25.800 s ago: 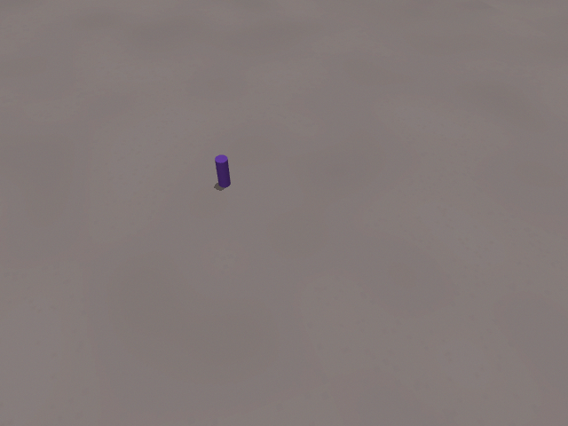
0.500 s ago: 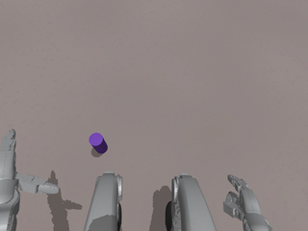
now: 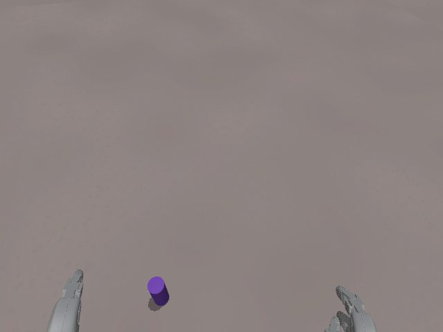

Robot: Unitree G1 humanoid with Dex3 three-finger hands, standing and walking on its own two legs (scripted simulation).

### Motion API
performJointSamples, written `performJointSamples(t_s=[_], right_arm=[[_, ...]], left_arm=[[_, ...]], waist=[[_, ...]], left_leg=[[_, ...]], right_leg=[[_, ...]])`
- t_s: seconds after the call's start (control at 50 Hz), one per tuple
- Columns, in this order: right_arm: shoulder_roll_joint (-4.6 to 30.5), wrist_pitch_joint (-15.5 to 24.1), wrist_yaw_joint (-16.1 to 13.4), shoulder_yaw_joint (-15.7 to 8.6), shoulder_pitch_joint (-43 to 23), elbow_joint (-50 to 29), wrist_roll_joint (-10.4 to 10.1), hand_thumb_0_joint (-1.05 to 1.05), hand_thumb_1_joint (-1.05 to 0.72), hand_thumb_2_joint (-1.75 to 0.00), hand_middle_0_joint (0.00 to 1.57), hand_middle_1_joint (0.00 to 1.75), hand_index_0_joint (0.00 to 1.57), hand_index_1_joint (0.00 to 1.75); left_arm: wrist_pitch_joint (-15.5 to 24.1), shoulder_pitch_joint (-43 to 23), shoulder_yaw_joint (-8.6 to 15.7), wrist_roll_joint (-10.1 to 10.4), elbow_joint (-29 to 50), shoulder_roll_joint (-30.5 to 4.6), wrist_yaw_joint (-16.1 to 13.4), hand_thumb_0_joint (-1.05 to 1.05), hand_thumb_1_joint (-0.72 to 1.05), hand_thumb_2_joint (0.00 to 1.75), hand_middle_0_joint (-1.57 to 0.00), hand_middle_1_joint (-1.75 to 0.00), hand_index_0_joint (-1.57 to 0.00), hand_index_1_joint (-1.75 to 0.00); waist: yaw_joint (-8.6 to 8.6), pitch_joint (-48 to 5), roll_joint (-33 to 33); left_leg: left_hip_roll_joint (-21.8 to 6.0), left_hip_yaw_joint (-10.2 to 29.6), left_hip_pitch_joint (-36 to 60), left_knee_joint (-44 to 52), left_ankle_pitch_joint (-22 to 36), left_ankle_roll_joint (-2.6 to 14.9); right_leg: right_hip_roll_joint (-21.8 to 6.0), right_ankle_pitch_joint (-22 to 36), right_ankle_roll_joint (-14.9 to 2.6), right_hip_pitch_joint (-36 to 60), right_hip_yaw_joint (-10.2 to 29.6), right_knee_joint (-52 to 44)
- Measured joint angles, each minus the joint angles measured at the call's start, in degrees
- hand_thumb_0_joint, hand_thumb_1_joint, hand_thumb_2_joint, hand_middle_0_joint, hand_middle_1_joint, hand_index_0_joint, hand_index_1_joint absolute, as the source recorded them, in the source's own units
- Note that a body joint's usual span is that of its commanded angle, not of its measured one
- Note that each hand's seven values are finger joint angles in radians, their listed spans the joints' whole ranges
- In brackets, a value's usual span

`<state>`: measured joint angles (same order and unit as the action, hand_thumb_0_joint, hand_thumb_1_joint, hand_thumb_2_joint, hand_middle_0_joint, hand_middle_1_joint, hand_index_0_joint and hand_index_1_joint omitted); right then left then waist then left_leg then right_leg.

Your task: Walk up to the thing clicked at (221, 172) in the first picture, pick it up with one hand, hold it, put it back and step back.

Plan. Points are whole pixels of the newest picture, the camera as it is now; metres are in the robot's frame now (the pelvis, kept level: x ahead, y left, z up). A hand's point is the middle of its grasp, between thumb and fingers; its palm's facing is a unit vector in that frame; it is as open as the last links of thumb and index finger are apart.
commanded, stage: home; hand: left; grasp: from the side
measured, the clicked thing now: (158, 291) +0.39 +0.20 -0.63
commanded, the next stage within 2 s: stand in 1.72 s
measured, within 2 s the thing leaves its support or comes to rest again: neither
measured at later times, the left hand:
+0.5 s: hand out of the picture +0.16 +0.18 -0.04, palm faces +0.12 -0.95 -0.29, open 17.7 cm
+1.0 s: hand out of the picture +0.16 +0.17 -0.04, palm faces +0.11 -0.95 -0.29, open 17.6 cm
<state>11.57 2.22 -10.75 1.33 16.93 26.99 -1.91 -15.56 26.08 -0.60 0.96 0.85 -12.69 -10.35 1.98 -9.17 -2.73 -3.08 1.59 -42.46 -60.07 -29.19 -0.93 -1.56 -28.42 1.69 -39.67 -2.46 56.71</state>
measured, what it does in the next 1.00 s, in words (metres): stands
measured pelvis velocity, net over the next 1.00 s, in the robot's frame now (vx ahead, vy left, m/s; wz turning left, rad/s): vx -0.01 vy -0.01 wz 0.00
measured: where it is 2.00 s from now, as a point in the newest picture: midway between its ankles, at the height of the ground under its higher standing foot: outside the picture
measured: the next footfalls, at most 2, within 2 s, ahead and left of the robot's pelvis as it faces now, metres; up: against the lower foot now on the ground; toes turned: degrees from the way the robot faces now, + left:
none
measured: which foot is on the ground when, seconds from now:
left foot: down 0.00-1.00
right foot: down 0.00-1.00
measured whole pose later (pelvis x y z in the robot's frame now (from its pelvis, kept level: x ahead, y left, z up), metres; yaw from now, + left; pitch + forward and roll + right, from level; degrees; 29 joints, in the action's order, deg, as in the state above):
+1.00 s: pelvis -0.01 -0.01 +0.01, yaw +0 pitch +7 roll -2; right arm 11.8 6.9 -10.0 1.0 15.3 29.5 -0.6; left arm -15.3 26.1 -0.4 0.3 -1.0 -11.0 -7.7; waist 0.9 -5.2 -2.3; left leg -3.1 1.5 -35.6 -54.5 -26.4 -1.5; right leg -1.4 -26.2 1.2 -33.3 -2.5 52.1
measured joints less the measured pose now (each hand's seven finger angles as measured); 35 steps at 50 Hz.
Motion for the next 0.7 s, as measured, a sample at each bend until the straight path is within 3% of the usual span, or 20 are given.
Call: performJointSamples(t_s=[0.24, 0.7], right_arm=[[0.07, 2.76, 0.75, 0.13, -1.93, -0.22, 1.06, 0.01, -0.89, -0.9, 0.21, 0.3, 0.2, 0.3], [0.29, 4.01, 0.95, -0.24, -1.08, 2.13, 1.22, 0.01, -0.9, -0.9, 0.21, 0.3, 0.2, 0.3]], left_arm=[[-0.23, 1.47, -0.09, -0.44, 0.49, 1.12, 1.67, -0.01, -0.58, 0.02, -0.05, -0.04, -0.05, -0.04], [0.4, 0.36, 0.11, -0.62, -1.21, 1.44, 2.41, -0.01, -0.58, 0.03, -0.05, -0.05, -0.05, -0.04]], waist=[[-1.31, 2.77, 0.47], [-0.95, 3.93, 0.48]], left_leg=[[0.27, 0.07, 4.7, 3.27, 1.48, -0.17], [0.0, -0.12, 6.52, 5.22, 2.63, -0.48]], right_leg=[[-0.21, 1.14, -0.1, 4.64, -0.22, -2.88], [0.11, 2.2, -0.44, 6.15, -0.05, -4.46]])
